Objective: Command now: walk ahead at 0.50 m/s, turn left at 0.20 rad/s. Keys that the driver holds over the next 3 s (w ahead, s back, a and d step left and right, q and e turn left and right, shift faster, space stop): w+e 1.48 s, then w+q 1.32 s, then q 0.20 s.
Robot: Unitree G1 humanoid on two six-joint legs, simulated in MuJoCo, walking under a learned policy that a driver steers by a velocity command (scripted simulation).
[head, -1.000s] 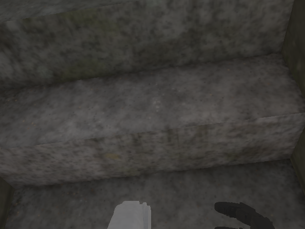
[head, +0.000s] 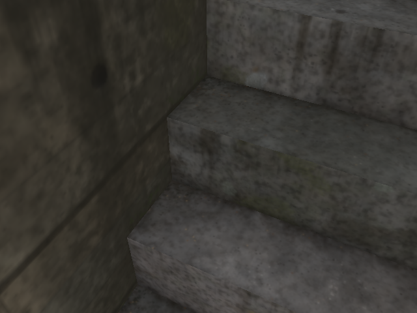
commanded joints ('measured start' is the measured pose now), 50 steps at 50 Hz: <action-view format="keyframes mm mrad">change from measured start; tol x32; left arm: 1 8 56 18 33 42 2 -34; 46 432 75 66 147 27 12 -106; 50 -27 132 55 -90 14 -87 -59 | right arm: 1 192 -51 -51 47 -23 -52 15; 50 -232 -24 14 -149 -17 -98 -78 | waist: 1 -118 -101 168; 3 -32 331 -40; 46 305 -109 89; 50 -29 -201 123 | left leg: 1 299 -32 -20 -371 95 35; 4 343 315 -789 -561 -157 -79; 15 -81 177 -52 -339 -129 0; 40 298 240 137 -661 90 180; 45 460 57 259 -49 618 162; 47 -83 -140 155 558 -250 110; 50 -416 -60 -272 898 -152 74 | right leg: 1 -200 115 -31 257 -85 -83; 4 -589 332 435 1216 -38 51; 16 -667 431 193 1832 615 50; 40 -294 202 -30 648 -1 -69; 45 -116 308 -119 -71 186 -191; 47 -80 216 363 77 495 -321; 50 -183 -16 841 -167 -383 -329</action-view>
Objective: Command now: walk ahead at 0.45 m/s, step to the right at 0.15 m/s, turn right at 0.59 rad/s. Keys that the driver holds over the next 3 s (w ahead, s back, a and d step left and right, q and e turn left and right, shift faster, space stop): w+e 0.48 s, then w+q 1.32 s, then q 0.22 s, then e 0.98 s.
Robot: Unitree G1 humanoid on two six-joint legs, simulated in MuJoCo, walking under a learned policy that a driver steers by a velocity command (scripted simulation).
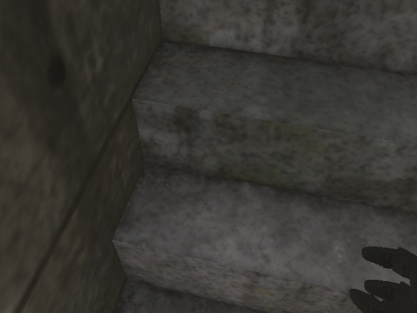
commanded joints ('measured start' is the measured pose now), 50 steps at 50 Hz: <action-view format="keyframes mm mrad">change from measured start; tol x64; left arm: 1 -115 130 25 -159 -34 -73 35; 26 -797 -172 -161 -498 -60 2 -27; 50 -99 79 -61 55 24 -10 117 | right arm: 1 -8 21 23 -121 -46 -67 48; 11 722 -15 -96 272 -34 -31 50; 50 89 53 21 -145 -37 46 16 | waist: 1 -140 -87 3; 50 -292 -158 11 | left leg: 1 -441 18 -235 232 67 -28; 11 889 -1 -134 -885 476 90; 13 631 266 -464 -739 1241 230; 17 440 420 -618 -1169 -91 264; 27 337 242 -31 -1322 1187 186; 29 402 210 -27 -983 1885 205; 32 83 -124 -281 158 434 23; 35 -376 -168 -377 784 514 78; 50 -870 -117 -87 1100 176 -84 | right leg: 1 160 -340 783 -449 -347 -182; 8 -212 -148 402 -345 403 -110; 15 -1043 -60 293 1855 -134 212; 23 -1113 -225 149 1557 -8 211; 28 -88 -27 -222 581 -365 17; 32 410 -488 1137 -306 -289 -151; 50 291 -341 -160 -428 776 53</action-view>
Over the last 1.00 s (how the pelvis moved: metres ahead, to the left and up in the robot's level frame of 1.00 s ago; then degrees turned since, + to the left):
0.06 0.11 -0.01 -22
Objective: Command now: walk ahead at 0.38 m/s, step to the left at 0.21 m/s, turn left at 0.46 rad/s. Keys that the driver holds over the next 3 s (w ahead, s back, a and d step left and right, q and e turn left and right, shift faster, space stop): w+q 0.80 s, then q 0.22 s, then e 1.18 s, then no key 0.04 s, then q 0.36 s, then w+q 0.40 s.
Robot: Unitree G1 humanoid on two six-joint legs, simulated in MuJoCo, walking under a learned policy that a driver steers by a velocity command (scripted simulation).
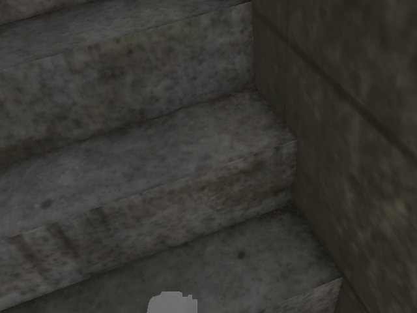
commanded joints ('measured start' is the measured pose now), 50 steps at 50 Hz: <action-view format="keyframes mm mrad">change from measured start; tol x64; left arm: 1 55 206 58 -44 4 13 27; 33 -952 -180 -90 -623 22 -91 -64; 37 15 217 140 -320 -33 -54 -24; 50 -349 220 113 -185 -5 23 4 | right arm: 1 -132 -47 -11 -149 6 8 1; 32 690 -143 -101 270 52 -107 -11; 50 103 -174 -90 -76 13 45 61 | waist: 1 -16 -215 97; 36 368 107 -450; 38 273 -592 -568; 50 -107 -118 163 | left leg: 1 -165 75 49 -63 -92 -32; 8 653 11 254 -1059 -742 112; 14 762 116 -771 -2035 -656 405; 33 904 241 -572 -2339 181 294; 36 691 147 -341 -1863 1615 146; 38 436 -83 -302 -1166 50 71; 43 341 99 -71 -185 -103 10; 50 546 180 135 -1147 28 -11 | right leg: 1 120 -181 70 -222 782 -107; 9 342 -331 72 84 2285 -258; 13 -370 141 238 928 287 -142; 29 -1497 99 357 1928 -309 51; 35 39 156 94 982 -339 -41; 38 470 -262 1180 154 99 -339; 50 -326 -171 63 -11 63 -47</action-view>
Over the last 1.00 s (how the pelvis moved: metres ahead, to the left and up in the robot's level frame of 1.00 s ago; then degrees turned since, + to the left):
0.28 -0.16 0.25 -18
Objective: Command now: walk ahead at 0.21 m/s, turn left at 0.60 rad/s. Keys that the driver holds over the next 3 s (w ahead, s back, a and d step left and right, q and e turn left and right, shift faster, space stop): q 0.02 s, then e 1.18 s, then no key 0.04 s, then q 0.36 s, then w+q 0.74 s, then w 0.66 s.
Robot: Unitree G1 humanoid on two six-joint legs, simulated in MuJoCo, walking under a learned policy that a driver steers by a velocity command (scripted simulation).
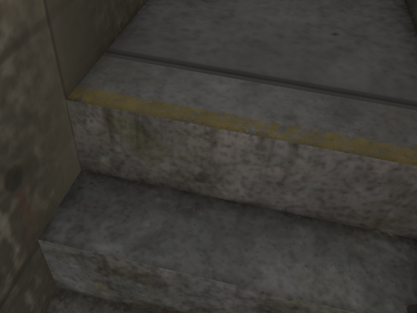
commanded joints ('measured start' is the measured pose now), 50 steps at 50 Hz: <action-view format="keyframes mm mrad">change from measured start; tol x64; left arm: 1 -235 172 17 -156 38 15 6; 50 -187 0 -11 -210 11 16 -12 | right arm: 1 118 77 47 -43 10 17 12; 50 -48 106 58 25 -52 -88 -41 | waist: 1 -150 -77 95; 50 27 4 16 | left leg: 1 373 23 168 -625 -188 7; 5 654 -22 -16 -1399 34 255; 7 737 195 -284 -1133 1393 270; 10 563 293 -369 -1329 512 289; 18 804 278 -6 -1324 1312 201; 37 416 441 -95 -1419 -57 217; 45 -123 10 -46 171 -380 -104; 50 80 8 -53 -330 -4 -86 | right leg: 1 -225 -29 -3 -427 417 -142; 4 -99 -25 59 -58 997 -183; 8 -357 331 531 1172 197 -55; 22 -182 263 226 -331 341 -126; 36 -454 94 322 734 46 -48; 41 -83 317 -48 -169 258 -141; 43 55 -40 752 -336 966 -405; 50 -51 47 639 -428 311 -335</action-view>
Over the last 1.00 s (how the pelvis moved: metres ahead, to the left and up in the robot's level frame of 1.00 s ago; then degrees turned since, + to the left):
0.35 0.11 0.38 30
